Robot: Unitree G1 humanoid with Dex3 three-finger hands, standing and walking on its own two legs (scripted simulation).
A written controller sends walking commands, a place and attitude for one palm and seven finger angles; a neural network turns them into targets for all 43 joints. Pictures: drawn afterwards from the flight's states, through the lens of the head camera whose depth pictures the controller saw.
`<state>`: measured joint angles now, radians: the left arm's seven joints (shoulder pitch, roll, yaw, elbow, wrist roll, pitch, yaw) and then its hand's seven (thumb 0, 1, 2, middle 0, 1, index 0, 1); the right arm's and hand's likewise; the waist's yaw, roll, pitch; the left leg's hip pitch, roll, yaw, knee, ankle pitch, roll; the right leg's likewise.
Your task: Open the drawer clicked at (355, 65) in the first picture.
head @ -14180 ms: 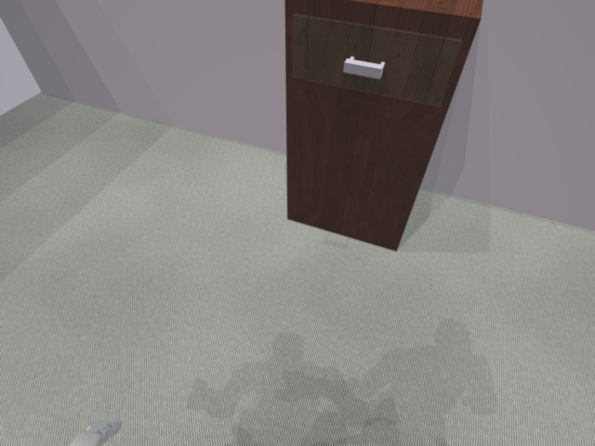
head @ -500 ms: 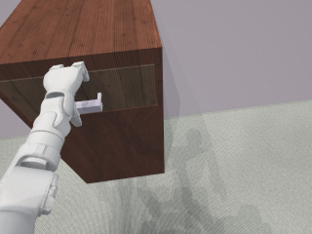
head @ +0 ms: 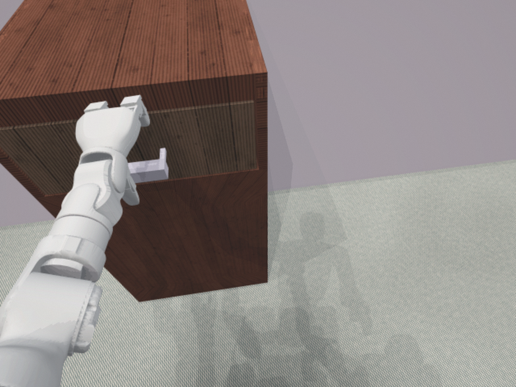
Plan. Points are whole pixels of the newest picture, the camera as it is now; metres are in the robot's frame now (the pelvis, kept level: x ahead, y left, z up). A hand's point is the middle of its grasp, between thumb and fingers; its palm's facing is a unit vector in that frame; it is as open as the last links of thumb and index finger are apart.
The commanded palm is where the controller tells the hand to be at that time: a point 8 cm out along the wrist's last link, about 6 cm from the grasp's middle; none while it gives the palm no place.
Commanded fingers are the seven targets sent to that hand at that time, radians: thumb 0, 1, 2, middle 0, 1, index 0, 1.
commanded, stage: re-aim the fingers above the handle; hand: left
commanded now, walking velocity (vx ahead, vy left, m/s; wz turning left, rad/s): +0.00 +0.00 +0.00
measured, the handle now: (139, 163) +0.52 +0.22 +0.03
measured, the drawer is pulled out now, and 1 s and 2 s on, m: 0.00 0.00 0.00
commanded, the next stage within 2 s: lower the fingers behind the handle in 1.14 s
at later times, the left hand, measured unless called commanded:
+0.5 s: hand (124, 154) +0.47 +0.21 +0.10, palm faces +0.04 -0.05 -1.00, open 13.7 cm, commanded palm +0.44 +0.22 +0.15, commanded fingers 0.00 -0.50 0.30 -0.30 -1.20 -0.30 -1.20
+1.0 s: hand (125, 158) +0.46 +0.21 +0.10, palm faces +0.02 -0.04 -1.00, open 13.8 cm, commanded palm +0.44 +0.21 +0.16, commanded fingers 0.00 -0.50 0.30 -0.30 -1.20 -0.30 -1.20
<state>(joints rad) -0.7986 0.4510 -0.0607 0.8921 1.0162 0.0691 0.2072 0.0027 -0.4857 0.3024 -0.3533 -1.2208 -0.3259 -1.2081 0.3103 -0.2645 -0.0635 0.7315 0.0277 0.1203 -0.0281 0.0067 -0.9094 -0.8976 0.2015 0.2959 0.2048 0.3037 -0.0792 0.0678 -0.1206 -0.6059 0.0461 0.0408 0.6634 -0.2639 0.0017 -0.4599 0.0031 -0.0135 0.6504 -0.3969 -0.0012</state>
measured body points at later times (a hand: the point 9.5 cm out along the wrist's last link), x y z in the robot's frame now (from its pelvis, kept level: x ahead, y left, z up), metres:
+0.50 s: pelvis +0.00 -0.01 +0.00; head +0.06 -0.02 +0.45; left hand +0.47 +0.21 +0.15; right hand +0.06 -0.28 -0.13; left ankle +0.03 +0.12 -0.72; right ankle -0.05 -0.12 -0.72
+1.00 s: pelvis +0.01 -0.01 +0.00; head +0.05 -0.03 +0.45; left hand +0.45 +0.21 +0.16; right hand +0.09 -0.28 -0.13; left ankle +0.03 +0.12 -0.72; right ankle -0.05 -0.12 -0.72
